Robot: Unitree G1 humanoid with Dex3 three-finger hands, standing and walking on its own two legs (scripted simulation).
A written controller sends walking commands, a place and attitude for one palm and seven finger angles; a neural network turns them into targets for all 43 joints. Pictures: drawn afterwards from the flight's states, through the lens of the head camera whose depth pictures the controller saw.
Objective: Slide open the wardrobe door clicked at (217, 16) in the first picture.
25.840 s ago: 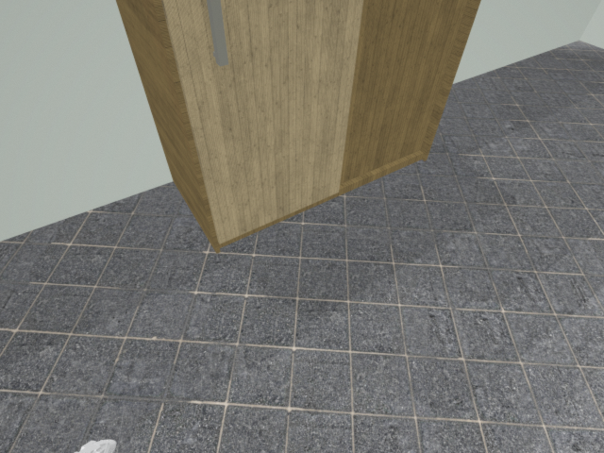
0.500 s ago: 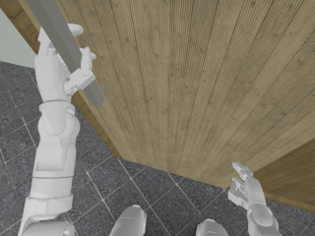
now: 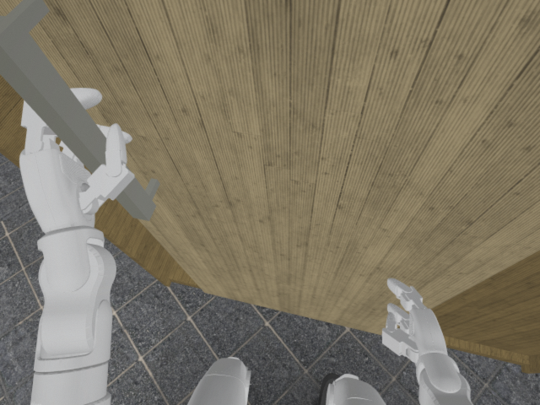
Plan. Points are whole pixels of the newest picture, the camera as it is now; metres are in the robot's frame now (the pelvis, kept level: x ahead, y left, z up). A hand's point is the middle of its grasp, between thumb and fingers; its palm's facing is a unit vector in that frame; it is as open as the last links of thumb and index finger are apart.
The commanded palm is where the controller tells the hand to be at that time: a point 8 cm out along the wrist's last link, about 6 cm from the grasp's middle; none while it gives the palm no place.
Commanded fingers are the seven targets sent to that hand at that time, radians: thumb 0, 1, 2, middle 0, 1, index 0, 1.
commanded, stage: step sideways, sliding the door along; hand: left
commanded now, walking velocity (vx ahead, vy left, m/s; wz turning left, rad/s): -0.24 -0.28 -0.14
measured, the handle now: (103, 137) +0.35 +0.24 +0.18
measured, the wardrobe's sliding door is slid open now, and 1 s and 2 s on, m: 0.15 0.44 0.44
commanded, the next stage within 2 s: stop walking and hold the door there in 1.32 s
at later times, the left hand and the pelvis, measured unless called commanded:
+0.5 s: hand (278, 202) +0.30 +0.04 +0.18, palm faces +0.16 -0.99 -0.04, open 6.4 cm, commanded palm +0.27 +0.02 +0.17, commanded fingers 0.00 0.90 0.90 -0.45 -1.40 -0.45 -1.40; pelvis -0.04 -0.11 +0.00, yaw -4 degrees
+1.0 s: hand (402, 228) +0.28 -0.08 +0.18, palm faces +0.12 -0.99 -0.07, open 6.4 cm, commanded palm +0.25 -0.09 +0.17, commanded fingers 0.00 0.90 0.90 -0.45 -1.40 -0.45 -1.40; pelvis -0.10 -0.21 +0.02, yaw -7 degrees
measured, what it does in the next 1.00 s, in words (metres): steps to the right: left foot, then right foot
